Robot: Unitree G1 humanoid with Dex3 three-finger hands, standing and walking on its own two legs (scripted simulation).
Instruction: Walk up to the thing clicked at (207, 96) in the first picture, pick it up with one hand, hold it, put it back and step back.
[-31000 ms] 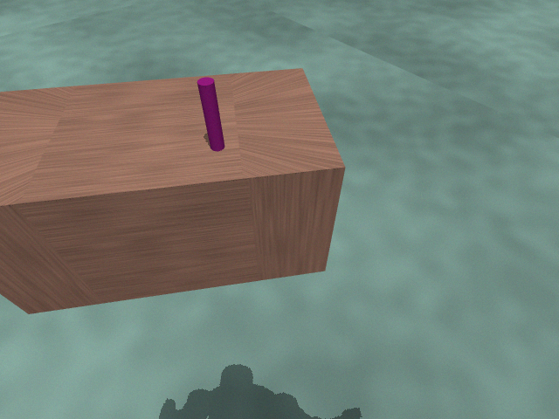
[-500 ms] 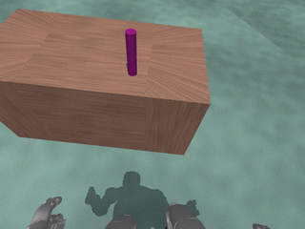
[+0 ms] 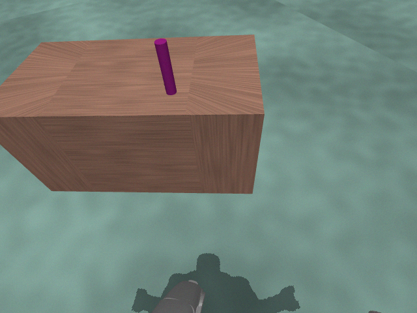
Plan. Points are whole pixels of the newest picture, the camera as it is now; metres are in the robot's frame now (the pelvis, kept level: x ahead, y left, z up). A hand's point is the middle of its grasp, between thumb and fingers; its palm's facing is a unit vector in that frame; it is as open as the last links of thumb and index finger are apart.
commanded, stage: step back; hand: left
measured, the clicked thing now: (166, 69) +0.92 +0.26 -0.06
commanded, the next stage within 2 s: stand in 1.66 s
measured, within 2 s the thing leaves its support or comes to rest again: neither
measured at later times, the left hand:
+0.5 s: hand out of the picture -0.08 +0.23 -0.16, palm faces +0.03 -0.93 -0.37, open 7.3 cm
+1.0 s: hand out of the picture -0.19 +0.24 -0.14, palm faces +0.08 -0.90 -0.42, open 7.3 cm
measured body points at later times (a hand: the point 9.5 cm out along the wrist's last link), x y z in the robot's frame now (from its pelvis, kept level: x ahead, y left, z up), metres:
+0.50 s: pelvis -0.16 -0.05 -0.02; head -0.11 -0.03 +0.43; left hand -0.08 +0.27 -0.14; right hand -0.01 -0.36 -0.11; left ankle -0.08 +0.11 -0.73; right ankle -0.21 -0.19 -0.72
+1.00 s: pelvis -0.21 -0.05 +0.00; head -0.20 -0.06 +0.45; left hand -0.19 +0.28 -0.12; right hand -0.12 -0.34 -0.13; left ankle -0.22 +0.08 -0.73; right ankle -0.20 -0.18 -0.71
